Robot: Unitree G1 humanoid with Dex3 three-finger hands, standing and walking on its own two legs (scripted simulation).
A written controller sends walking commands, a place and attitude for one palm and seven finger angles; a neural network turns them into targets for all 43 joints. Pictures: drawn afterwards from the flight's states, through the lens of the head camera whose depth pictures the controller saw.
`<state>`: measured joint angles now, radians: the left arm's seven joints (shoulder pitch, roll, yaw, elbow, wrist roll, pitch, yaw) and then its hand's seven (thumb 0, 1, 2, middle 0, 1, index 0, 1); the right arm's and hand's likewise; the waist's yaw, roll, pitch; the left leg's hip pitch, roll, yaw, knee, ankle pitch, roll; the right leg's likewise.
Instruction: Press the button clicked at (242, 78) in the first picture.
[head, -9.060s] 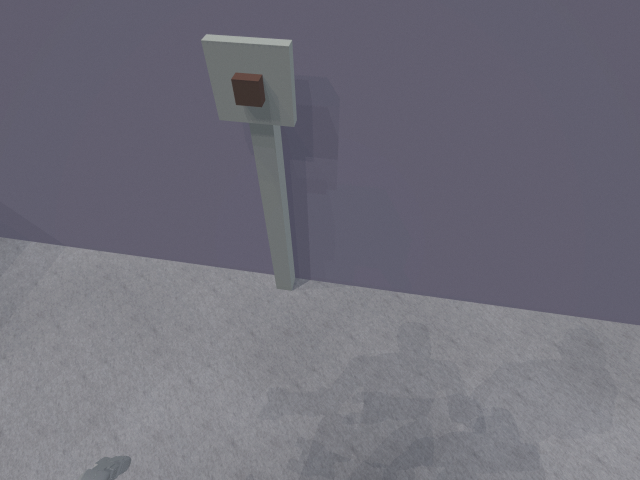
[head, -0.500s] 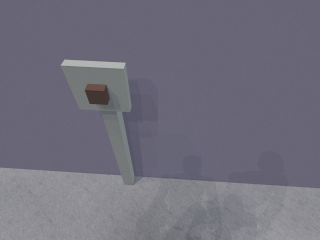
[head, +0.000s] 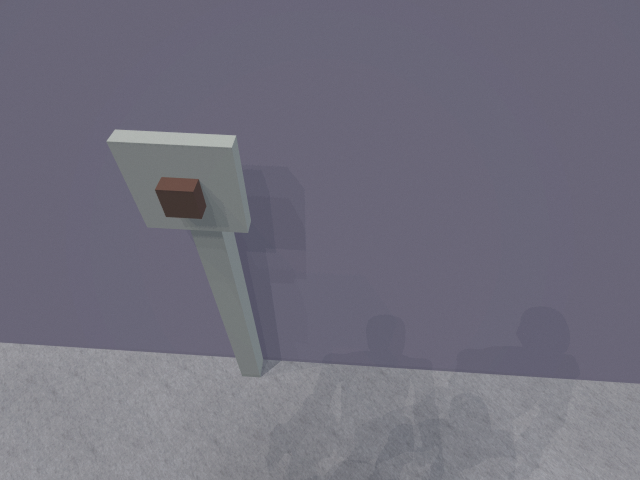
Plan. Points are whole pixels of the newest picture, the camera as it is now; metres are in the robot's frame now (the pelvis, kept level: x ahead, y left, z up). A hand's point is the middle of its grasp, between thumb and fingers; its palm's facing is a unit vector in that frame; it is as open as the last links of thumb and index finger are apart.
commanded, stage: come to a stop and stand still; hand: left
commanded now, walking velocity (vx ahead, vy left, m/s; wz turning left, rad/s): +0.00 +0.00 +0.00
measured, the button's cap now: (182, 196) +0.50 +0.25 +0.06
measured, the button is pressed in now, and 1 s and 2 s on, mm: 0 0 0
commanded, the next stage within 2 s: look again from close up in 0.90 s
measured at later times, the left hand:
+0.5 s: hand out of the picture -0.04 +0.18 -0.18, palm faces +0.03 -0.98 -0.18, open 7.3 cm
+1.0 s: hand out of the picture -0.11 +0.18 -0.18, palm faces +0.04 -0.99 -0.15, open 7.3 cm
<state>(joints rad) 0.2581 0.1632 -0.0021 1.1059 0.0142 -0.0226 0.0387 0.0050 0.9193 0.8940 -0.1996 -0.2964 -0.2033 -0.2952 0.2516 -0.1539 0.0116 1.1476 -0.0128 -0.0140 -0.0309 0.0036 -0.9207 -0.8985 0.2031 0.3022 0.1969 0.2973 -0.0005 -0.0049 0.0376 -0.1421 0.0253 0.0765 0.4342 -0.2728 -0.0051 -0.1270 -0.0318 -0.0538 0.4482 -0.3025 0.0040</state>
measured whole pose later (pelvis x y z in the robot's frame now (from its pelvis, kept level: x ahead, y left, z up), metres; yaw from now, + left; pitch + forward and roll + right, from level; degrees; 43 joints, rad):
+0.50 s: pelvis -0.05 +0.01 -0.01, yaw +0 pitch -3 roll +0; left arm 0.30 0.15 -0.02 1.08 0.02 0.00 0.04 0.00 0.91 0.89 -0.20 -0.30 -0.20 -0.30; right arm 0.26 -0.17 0.00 1.04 -0.01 0.00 -0.03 0.00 -0.93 -0.90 0.20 0.30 0.20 0.30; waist 0.00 0.00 0.02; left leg -0.23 0.02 0.06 0.55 -0.27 0.02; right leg -0.19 -0.04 -0.06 0.53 -0.28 0.02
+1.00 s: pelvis -0.07 +0.02 +0.00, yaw +1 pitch -1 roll -1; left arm 0.38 0.14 -0.01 1.09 0.02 0.00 0.03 0.00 0.91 0.89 -0.20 -0.30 -0.20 -0.30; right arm 0.34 -0.13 0.01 1.09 -0.01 0.00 -0.01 0.00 -0.91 -0.90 0.20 0.30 0.20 0.30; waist 0.00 -0.02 0.01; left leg -0.29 0.01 0.06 0.50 -0.20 0.03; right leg -0.25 -0.05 -0.05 0.49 -0.21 0.02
